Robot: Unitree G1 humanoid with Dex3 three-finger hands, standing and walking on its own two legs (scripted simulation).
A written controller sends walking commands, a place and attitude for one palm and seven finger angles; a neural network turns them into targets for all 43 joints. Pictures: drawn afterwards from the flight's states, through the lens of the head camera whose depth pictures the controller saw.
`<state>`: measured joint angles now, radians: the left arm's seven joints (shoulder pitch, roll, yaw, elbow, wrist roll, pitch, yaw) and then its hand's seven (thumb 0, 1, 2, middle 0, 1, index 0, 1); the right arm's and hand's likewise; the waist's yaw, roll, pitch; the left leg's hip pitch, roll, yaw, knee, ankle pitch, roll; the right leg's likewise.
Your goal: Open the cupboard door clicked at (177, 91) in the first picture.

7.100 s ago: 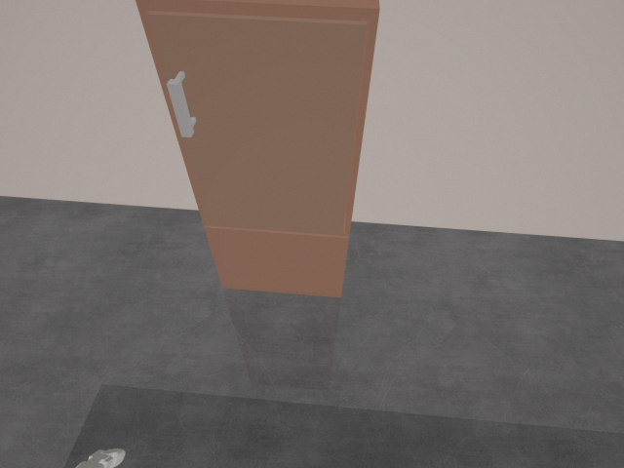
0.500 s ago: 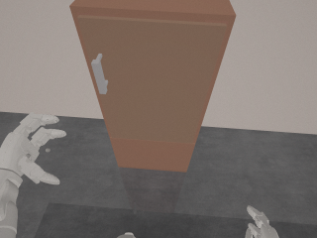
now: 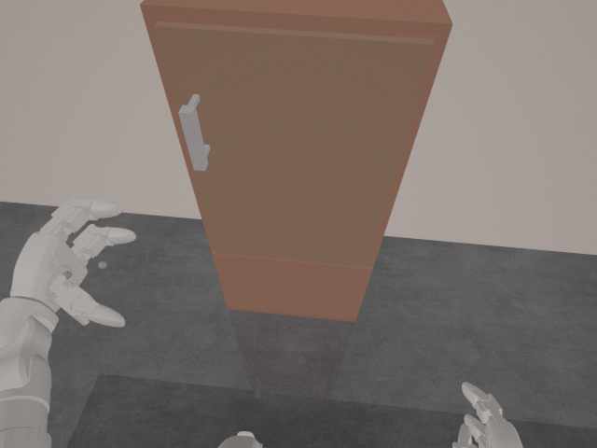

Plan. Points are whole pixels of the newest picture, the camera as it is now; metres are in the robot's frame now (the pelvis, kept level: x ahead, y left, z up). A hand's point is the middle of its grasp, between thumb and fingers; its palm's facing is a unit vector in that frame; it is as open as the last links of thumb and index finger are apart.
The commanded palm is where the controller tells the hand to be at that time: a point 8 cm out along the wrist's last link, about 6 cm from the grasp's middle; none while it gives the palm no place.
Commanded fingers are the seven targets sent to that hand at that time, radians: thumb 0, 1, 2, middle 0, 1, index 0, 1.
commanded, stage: move the hooked fingers beside the handle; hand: left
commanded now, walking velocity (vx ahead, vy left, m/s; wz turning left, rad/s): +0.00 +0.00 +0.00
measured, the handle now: (197, 133) +0.60 +0.23 +0.07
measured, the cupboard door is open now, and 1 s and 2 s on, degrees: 0 0 0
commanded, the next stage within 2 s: none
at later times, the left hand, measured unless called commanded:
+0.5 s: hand (129, 209) +0.40 +0.27 +0.09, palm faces -0.03 -1.00 +0.00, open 14.0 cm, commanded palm +0.38 +0.32 +0.09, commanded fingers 0.00 -0.50 0.30 -0.30 -1.20 -0.30 -1.20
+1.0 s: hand (147, 174) +0.48 +0.27 +0.09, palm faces -0.04 -1.00 +0.02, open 14.0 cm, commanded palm +0.47 +0.32 +0.08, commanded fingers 0.00 -0.50 0.30 -0.30 -1.20 -0.30 -1.20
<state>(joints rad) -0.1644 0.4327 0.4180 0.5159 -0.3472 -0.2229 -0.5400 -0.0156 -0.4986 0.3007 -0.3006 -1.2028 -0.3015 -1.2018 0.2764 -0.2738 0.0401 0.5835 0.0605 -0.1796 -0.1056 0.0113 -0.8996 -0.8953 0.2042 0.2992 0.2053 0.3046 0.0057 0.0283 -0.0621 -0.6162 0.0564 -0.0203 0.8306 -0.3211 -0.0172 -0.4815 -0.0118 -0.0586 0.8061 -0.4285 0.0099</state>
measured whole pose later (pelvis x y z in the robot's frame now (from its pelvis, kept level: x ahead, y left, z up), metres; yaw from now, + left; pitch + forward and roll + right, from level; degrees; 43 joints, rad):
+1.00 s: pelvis +0.01 +0.02 -0.02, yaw -3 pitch +16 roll -3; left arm -0.81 0.67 0.50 1.15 -0.17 -0.30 -0.52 -0.02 -0.50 0.30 -0.30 -1.20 -0.30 -1.20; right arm 0.37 -0.28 0.03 0.62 0.03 0.01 -0.06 0.01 -0.90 -0.89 0.20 0.30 0.21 0.30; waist -0.12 0.00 -0.09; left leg -0.88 0.08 0.00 0.97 -0.38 0.00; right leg -0.74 0.01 -0.03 0.91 -0.45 0.03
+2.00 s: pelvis +0.02 +0.03 -0.03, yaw -4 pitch +22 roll -6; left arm -1.02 0.81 0.51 1.26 -0.08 -0.25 -0.48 -0.02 -0.50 0.30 -0.30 -1.20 -0.30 -1.20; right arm 0.41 -0.27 0.06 0.58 0.01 0.10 -0.04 0.00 -0.90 -0.89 0.21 0.30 0.21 0.30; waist -0.20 0.02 -0.09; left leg -1.01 0.10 -0.02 1.04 -0.42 0.01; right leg -0.85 0.03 -0.04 0.92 -0.46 0.04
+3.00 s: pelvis +0.02 +0.02 -0.03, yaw -4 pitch +22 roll -5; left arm -1.02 0.68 0.45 1.22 -0.08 -0.27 -0.36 -0.02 -0.50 0.30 -0.30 -1.20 -0.29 -1.21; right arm 0.41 -0.26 0.05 0.61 0.00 0.07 -0.02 0.00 -0.90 -0.89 0.20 0.30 0.21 0.30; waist -0.19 0.03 -0.09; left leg -1.02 0.09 -0.03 1.04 -0.41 0.01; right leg -0.85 0.03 -0.04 0.93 -0.47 0.03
